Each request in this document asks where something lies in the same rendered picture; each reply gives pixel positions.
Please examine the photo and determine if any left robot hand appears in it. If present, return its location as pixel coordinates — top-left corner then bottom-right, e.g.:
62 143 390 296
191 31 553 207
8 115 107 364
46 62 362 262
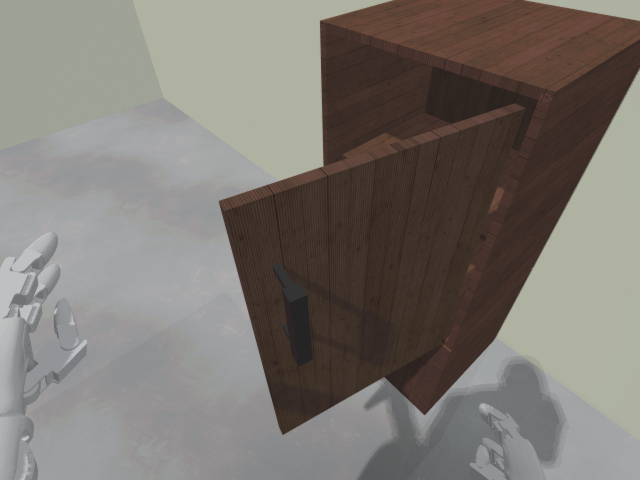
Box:
0 231 87 415

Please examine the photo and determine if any right robot hand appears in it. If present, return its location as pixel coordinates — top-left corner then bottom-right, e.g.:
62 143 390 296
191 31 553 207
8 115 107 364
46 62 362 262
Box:
470 403 546 480

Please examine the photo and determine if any robot left forearm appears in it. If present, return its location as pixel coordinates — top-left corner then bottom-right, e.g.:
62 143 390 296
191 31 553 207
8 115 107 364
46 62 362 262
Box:
0 413 38 480

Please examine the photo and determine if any handle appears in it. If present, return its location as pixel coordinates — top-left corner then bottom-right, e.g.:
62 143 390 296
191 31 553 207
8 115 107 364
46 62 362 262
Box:
272 263 313 367

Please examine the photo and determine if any cupboard door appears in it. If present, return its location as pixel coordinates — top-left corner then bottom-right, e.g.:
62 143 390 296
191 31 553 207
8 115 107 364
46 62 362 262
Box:
219 103 526 435

